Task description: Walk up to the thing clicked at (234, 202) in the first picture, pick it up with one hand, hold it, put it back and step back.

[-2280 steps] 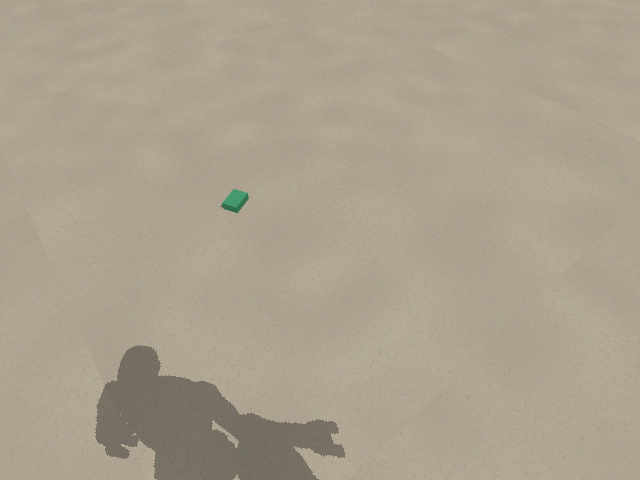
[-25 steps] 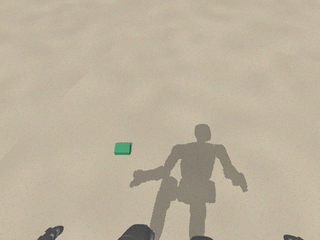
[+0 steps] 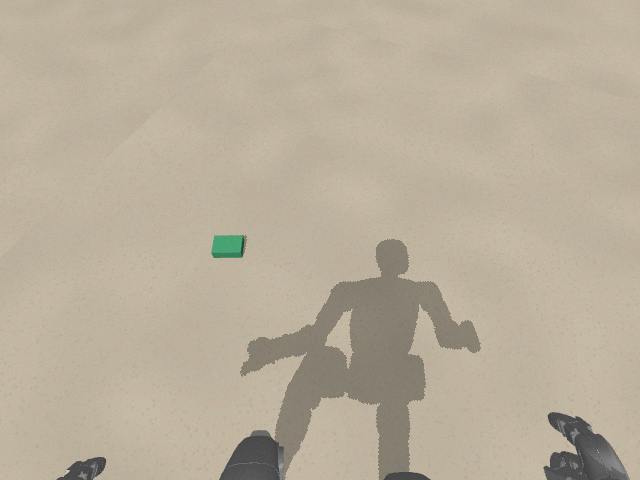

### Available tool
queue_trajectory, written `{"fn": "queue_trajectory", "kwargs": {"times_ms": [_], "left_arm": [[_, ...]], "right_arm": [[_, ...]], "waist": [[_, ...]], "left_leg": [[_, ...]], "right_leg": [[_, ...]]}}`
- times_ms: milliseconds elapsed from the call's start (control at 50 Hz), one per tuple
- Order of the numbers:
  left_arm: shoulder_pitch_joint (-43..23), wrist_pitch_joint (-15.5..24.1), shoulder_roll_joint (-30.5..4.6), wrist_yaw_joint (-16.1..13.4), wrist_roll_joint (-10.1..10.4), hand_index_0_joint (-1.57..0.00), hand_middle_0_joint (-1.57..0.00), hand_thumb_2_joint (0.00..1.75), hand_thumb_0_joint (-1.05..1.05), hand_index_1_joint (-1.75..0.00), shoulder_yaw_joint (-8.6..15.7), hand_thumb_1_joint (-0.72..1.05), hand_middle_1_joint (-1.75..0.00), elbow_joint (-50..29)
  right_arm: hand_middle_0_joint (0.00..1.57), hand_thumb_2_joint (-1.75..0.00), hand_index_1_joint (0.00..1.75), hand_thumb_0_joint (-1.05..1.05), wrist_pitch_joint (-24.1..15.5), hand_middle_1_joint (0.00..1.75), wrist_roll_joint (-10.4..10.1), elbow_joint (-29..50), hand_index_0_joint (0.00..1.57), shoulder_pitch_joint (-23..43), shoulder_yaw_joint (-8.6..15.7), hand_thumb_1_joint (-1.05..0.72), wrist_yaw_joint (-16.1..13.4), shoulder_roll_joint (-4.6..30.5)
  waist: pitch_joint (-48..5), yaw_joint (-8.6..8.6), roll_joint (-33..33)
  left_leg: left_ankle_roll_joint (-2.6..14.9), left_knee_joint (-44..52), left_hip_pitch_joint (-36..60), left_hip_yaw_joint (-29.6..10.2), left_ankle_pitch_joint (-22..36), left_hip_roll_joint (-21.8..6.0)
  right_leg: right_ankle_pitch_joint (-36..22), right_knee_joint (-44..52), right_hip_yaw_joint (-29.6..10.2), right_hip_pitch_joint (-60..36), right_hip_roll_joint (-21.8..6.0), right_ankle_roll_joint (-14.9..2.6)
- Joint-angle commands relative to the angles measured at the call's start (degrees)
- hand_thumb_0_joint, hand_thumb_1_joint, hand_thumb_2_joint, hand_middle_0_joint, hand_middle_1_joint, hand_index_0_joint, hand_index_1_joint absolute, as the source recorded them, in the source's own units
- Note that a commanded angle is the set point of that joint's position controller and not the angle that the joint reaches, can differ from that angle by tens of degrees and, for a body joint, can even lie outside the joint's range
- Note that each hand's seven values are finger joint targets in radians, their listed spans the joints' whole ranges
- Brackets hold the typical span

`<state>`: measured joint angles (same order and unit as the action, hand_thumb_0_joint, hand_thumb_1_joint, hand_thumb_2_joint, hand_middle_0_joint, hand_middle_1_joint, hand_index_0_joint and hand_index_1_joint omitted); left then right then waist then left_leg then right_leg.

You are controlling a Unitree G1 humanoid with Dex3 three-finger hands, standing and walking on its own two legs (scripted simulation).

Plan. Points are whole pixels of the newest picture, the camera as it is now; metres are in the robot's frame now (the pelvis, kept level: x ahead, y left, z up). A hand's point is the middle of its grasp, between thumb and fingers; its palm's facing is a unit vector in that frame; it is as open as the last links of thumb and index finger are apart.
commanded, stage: step back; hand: left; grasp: from above
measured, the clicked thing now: (228, 246) +0.87 +0.37 -0.73
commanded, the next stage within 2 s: stand in 1.72 s
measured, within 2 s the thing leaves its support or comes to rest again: neither
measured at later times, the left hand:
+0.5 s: hand out of the picture -0.08 +0.25 -0.13, palm faces +0.08 -0.92 -0.38, open 7.4 cm
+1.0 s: hand out of the picture -0.24 +0.25 -0.13, palm faces +0.11 -0.91 -0.41, open 7.4 cm
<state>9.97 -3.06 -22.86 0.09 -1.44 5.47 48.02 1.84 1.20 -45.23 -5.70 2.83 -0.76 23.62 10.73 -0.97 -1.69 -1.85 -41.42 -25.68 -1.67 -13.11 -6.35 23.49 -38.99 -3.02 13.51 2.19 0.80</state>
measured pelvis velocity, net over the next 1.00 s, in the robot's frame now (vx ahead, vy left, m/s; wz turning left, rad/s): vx -0.26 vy -0.04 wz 0.11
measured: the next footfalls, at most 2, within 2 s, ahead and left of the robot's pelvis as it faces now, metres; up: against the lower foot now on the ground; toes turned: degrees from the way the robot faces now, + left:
left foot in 0.30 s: -0.09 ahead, +0.10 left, +0.00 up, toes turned +4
right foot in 0.60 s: -0.18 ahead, -0.17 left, +0.00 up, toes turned +5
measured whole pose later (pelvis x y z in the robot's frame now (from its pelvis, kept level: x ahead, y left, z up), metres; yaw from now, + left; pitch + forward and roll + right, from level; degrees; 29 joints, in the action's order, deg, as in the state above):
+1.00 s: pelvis -0.26 -0.04 +0.02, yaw +6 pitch -3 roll +1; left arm 13.5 -0.9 -23.7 0.6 -1.5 3.8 56.4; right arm -0.3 2.2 -57.3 -14.7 3.8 1.7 21.4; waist 3.6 -0.9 1.4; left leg 1.2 -32.8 -13.8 -1.5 -16.4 1.8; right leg 26.8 -46.5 -2.2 19.2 -1.6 -1.0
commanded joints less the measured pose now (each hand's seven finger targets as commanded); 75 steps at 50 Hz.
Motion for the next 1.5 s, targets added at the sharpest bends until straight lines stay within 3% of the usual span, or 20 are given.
{"fn": "queue_trajectory", "kwargs": {"times_ms": [0, 60, 200, 260, 320, 420, 540, 580, 600, 620, 660, 780, 860, 920, 1140, 1160, 1180, 1200, 1400, 1480], "left_arm": [[1.47, 1.75, -23.17, -0.4, -1.33, -0.2, -0.2, 0.9, 0.0, -0.3, 5.56, 0.9, -0.3, -5.62], [-6.98, 2.27, -14.55, -1.32, -1.05, -0.2, -0.2, 0.9, 0.0, -0.3, 3.07, 0.9, -0.3, -7.31], [-0.99, 1.52, -13.9, -2.3, -1.18, -0.2, -0.2, 0.9, 0.0, -0.3, 2.67, 0.9, -0.3, -7.38], [-1.42, 0.45, -13.17, -1.82, 0.11, -0.2, -0.2, 0.9, 0.0, -0.3, 1.8, 0.9, -0.3, -7.82], [-6.34, 0.58, -12.03, -2.45, 0.11, -0.2, -0.2, 0.9, 0.0, -0.3, 2.02, 0.9, -0.3, -8.89], [0.81, 0.42, -10.99, -1.54, 0.99, -0.2, -0.2, 0.9, 0.0, -0.3, 2.09, 0.9, -0.3, -4.06], [4.85, 3.53, -8.22, -1.01, 0.01, -0.2, -0.2, 0.9, 0.0, -0.3, 1.0, 0.9, -0.3, 0.81], [5.85, 4.73, -14.2, -1.43, -1.52, -0.2, -0.2, 0.9, 0.0, -0.3, 2.85, 0.9, -0.3, 2.03], [1.62, 4.62, -20.82, -1.51, -1.42, -0.2, -0.2, 0.9, 0.0, -0.3, 4.15, 0.9, -0.3, 0.09], [-3.29, 4.84, -20.9, -1.55, -1.38, -0.2, -0.2, 0.9, 0.0, -0.3, 4.03, 0.9, -0.3, -1.06], [-6.26, 5.38, -15.65, -1.8, -0.85, -0.2, -0.2, 0.9, 0.0, -0.3, 2.48, 0.9, -0.3, -1.04], [0.44, 5.73, -15.77, -0.87, -1.68, -0.2, -0.2, 0.9, 0.0, -0.3, 3.24, 0.9, -0.3, 1.51], [-1.15, 4.48, -14.03, -0.07, -0.95, -0.2, -0.2, 0.9, 0.0, -0.3, 1.51, 0.9, -0.3, 1.55], [-4.66, 4.35, -11.97, -0.1, 0.2, -0.2, -0.2, 0.9, 0.0, -0.3, 0.81, 0.9, -0.3, 1.26], [5.03, 5.77, -9.63, 0.36, -0.41, -0.2, -0.2, 0.9, 0.0, -0.3, 1.37, 0.9, -0.3, 6.91], [6.5, 6.1, -11.04, -0.18, -0.9, -0.2, -0.2, 0.9, 0.0, -0.3, 2.1, 0.9, -0.3, 7.33], [8.36, 6.51, -16.1, -0.74, -1.55, -0.2, -0.2, 0.9, 0.0, -0.3, 3.04, 0.9, -0.3, 6.98], [5.19, 6.64, -19.21, -0.63, -1.39, -0.2, -0.2, 0.9, 0.0, -0.3, 3.61, 0.9, -0.3, 5.8], [-1.19, 6.66, -12.69, -1.05, 0.72, -0.2, -0.2, 0.9, 0.0, -0.3, 0.77, 0.9, -0.3, 3.9], [-1.17, 5.35, -9.35, -1.15, 1.57, -0.2, -0.2, 0.9, 0.0, -0.3, -1.09, 0.9, -0.3, 2.63]], "right_arm": [[0.2, -0.9, 0.3, 0.0, -0.05, 0.3, -0.7, 4.94, 0.2, 1.59, 3.98, -0.9, -2.17, 10.93], [0.2, -0.9, 0.3, 0.0, -0.24, 0.3, -1.75, 1.06, 0.2, -3.82, 3.41, -0.9, -1.62, 10.8], [0.2, -0.9, 0.3, 0.0, -0.95, 0.3, -0.03, 1.15, 0.2, -4.35, 2.63, -0.9, -0.99, 8.86], [0.2, -0.9, 0.3, 0.0, -1.15, 0.3, 0.32, -1.93, 0.2, -9.95, 3.38, -0.9, -0.8, 9.28], [0.2, -0.9, 0.3, 0.0, -1.02, 0.3, 0.93, 0.42, 0.2, -4.99, 5.7, -0.9, 0.02, 20.86], [0.2, -0.9, 0.3, 0.0, -1.11, 0.3, 1.03, 0.86, 0.2, 1.72, 3.05, -0.9, -0.9, 12.94], [0.2, -0.9, 0.3, 0.0, 0.04, 0.3, 0.81, -0.74, 0.2, -0.81, 3.39, -0.9, -0.17, 13.22], [0.2, -0.9, 0.3, 0.0, 0.1, 0.3, 0.17, -0.39, 0.2, -3.42, 1.62, -0.9, 0.29, 7.82], [0.2, -0.9, 0.3, 0.0, 0.22, 0.3, -0.02, 0.45, 0.2, 0.41, 2.31, -0.9, -0.45, 8.57], [0.2, -0.9, 0.3, 0.0, 0.43, 0.3, -0.12, -0.55, 0.2, 0.79, 3.52, -0.9, -0.39, 11.7], [0.2, -0.9, 0.3, 0.0, -0.1, 0.3, -0.59, -3.17, 0.2, -1.8, 3.35, -0.9, 0.0, 11.16], [0.2, -0.9, 0.3, 0.0, -1.74, 0.3, 0.97, -4.06, 0.2, -1.11, 2.84, -0.9, 1.7, 9.94], [0.2, -0.9, 0.3, 0.0, -3.27, 0.3, 0.66, -7.82, 0.2, -6.87, 3.63, -0.9, 1.78, 9.02], [0.2, -0.9, 0.3, 0.0, -4.06, 0.3, 1.33, -7.89, 0.2, -10.2, 5.67, -0.9, 1.3, 18.18], [0.2, -0.9, 0.3, 0.0, -2.69, 0.3, 0.45, -5.56, 0.2, -2.25, 3.38, -0.9, 1.37, 10.74], [0.2, -0.9, 0.3, 0.0, -2.52, 0.3, 0.2, -5.53, 0.2, -4.03, 2.35, -0.9, 1.13, 7.68], [0.2, -0.9, 0.3, 0.0, -2.73, 0.3, -0.31, -4.02, 0.2, -2.38, 1.49, -0.9, 0.89, 4.69], [0.2, -0.9, 0.3, 0.0, -2.53, 0.3, 0.39, -4.87, 0.2, -2.06, 2.58, -0.9, 0.07, 8.32], [0.2, -0.9, 0.3, 0.0, -3.42, 0.3, 0.26, -9.47, 0.2, -5.92, 1.91, -0.9, 0.44, 6.34], [0.2, -0.9, 0.3, 0.0, -3.98, 0.3, 0.77, -10.3, 0.2, -5.61, 3.22, -0.9, -0.44, 11.17]], "waist": [[-9.65, -3.42, 20.54], [-7.8, 2.31, 8.66], [-12.16, -1.55, 12.97], [-15.64, 0.66, 10.11], [-13.82, 3.77, -12.07], [-10.57, -1.78, -6.15], [-14.33, -1.04, -8.3], [-12.45, -0.58, 5.75], [-11.13, -2.97, 13.35], [-5.57, -1.38, 10.7], [-3.0, 1.05, 3.86], [-4.92, -3.03, 10.74], [-7.53, 0.42, 9.27], [-7.97, 4.15, -6.82], [-8.24, -2.05, -5.3], [-9.56, -2.97, 0.18], [-9.52, -4.61, 12.41], [-5.78, -3.87, 9.66], [-10.59, -0.25, 11.03], [-16.14, 0.81, -2.14]], "left_leg": [[1.51, -23.72, -2.83, -5.53, -23.41, 10.96], [2.2, -29.88, -2.44, -8.37, -15.01, 12.28], [1.56, -2.58, 1.43, -0.99, -16.82, 8.15], [2.91, 18.62, 13.22, 2.02, -0.21, 8.4], [20.37, 22.68, 7.91, -30.52, 14.62, -17.74], [15.22, 16.19, 7.32, -11.18, 20.51, -7.61], [11.42, 9.46, 12.64, -8.31, 2.23, -4.26], [5.2, -2.8, -6.47, -5.03, -11.59, 4.76], [2.49, -9.34, -2.3, -7.27, -20.62, 7.31], [1.55, -16.68, 1.35, -11.12, -18.83, 5.67], [1.71, -18.97, -2.16, -9.88, -12.14, 8.7], [0.51, -2.55, -1.3, -3.8, -15.31, 6.98], [2.53, 17.33, 17.14, 2.39, -7.98, 9.0], [14.5, 30.97, 16.72, -34.09, -39.18, -12.56], [8.32, 16.31, 0.87, -9.24, -18.17, -1.7], [6.24, 8.75, -4.03, -7.05, -16.34, 1.02], [3.21, -5.53, -12.68, -3.84, -18.46, 9.95], [2.59, -13.08, -9.21, -5.86, -20.94, 7.8], [1.99, 5.49, 7.71, 3.28, -5.27, 5.66], [7.09, 16.13, 19.71, -9.13, 19.51, -4.59]], "right_leg": [[-7.9, 23.54, -33.59, 11.71, -26.89, -18.94], [-21.14, 14.5, -13.01, 9.48, -16.55, -12.91], [-32.54, 8.33, -10.96, -5.93, -16.67, -12.12], [-28.52, 1.52, -8.42, -2.92, -13.63, -8.21], [14.48, -24.3, -1.6, 11.27, 0.44, -1.0], [7.11, -29.82, -3.83, 9.79, 1.93, -1.16], [-3.76, 18.47, 4.3, -3.83, 0.06, -2.09], [1.61, 20.62, -15.88, -13.54, -9.13, -5.32], [10.27, 24.39, -30.57, 4.82, -23.95, -14.28], [14.45, 26.12, -32.61, 14.49, -26.21, -16.42], [4.21, 20.57, -17.9, 9.4, -17.43, -11.58], [18.97, 22.0, -16.34, 1.15, -16.65, -11.15], [10.7, 16.06, -7.85, 7.4, -12.66, -8.29], [10.27, -10.86, 2.3, 20.07, -2.89, -2.09], [-5.74, 12.47, 6.61, -8.73, -0.4, -2.48], [-3.94, 14.86, 1.01, -15.26, -2.56, -3.11], [10.5, 23.96, -22.98, -15.03, -16.03, -8.05], [18.88, 28.13, -31.42, -4.25, -25.56, -13.45], [-41.02, 11.18, -2.15, -3.56, -15.44, -8.82], [-24.77, 0.0, 1.55, 3.12, -7.9, -2.53]]}}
